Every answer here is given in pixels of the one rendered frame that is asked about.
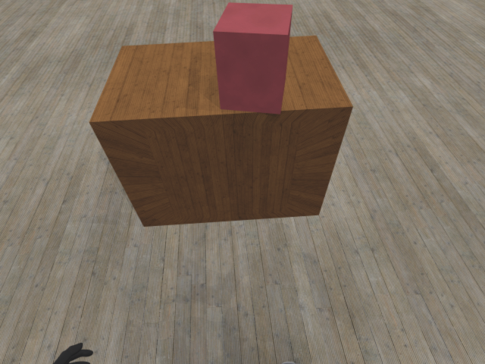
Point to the pedestal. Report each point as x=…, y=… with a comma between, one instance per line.
x=181, y=159

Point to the left robot hand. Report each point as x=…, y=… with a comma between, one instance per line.
x=72, y=353

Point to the carton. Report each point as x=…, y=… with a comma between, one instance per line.
x=251, y=43

